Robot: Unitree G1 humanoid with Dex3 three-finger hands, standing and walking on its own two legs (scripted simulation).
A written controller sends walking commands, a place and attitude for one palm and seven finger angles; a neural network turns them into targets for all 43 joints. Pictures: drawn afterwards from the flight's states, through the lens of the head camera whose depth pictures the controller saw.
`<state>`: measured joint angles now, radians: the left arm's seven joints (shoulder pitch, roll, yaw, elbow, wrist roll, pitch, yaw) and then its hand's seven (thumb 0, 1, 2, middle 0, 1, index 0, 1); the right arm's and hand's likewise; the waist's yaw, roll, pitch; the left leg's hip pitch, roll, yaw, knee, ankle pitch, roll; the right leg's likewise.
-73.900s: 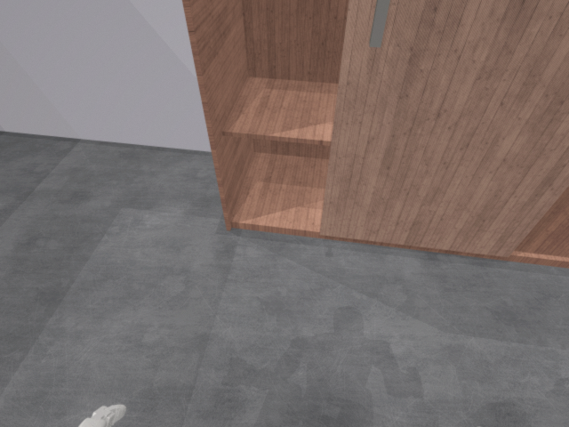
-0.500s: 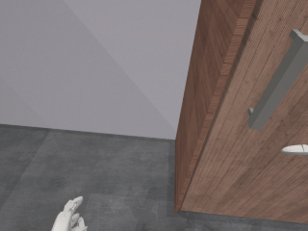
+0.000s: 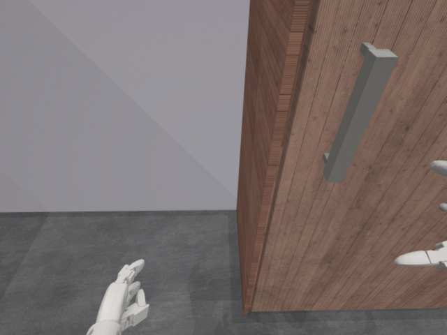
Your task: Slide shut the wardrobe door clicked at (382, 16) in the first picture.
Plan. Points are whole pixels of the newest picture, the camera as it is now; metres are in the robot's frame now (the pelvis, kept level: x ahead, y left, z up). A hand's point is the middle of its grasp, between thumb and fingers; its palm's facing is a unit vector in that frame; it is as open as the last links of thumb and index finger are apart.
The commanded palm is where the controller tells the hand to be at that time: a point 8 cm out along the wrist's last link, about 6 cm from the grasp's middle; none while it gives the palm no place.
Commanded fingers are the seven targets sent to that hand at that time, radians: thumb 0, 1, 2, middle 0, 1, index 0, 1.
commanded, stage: draw the hand back to the body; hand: right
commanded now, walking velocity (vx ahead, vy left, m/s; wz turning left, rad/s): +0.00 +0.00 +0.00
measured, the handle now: (347, 118) +0.37 -0.22 +0.24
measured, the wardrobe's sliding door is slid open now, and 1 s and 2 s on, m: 0.01 0.01 0.01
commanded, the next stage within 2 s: step back with the hand held close in 1.62 s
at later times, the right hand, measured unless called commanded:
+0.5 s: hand (423, 221) +0.20 -0.26 +0.20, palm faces +0.13 +0.99 -0.07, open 14.6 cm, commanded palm +0.16 -0.30 +0.21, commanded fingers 0.00 0.41 -0.27 0.25 1.07 0.25 1.07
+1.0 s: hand (404, 230) +0.21 -0.25 +0.17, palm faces +0.47 +0.81 -0.35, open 11.2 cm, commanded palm +0.15 -0.28 +0.19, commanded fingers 0.00 -0.50 -0.71 0.21 0.53 0.21 0.53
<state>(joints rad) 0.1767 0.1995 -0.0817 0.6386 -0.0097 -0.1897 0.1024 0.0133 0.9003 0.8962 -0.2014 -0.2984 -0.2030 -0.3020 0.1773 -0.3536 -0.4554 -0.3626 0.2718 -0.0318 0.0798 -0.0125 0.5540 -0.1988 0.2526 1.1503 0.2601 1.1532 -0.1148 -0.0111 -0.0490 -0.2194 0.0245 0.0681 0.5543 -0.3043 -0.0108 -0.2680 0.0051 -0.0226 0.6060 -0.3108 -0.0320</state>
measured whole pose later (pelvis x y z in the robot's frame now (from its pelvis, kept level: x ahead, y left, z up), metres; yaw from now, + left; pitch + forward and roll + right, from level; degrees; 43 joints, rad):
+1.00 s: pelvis +0.01 +0.02 +0.01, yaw +1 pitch -4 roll +1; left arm 0.23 0.22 -0.03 0.68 0.00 -0.19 0.08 0.02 0.90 0.90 -0.20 -0.30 -0.20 -0.30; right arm 0.41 -0.34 -0.34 -0.37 0.09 -0.08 -0.11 0.00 -0.15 -0.54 0.23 0.74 0.24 0.74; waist -0.08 -0.05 0.00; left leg -0.12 0.01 0.06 0.47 -0.28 0.01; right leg -0.15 -0.01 -0.03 0.50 -0.28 -0.01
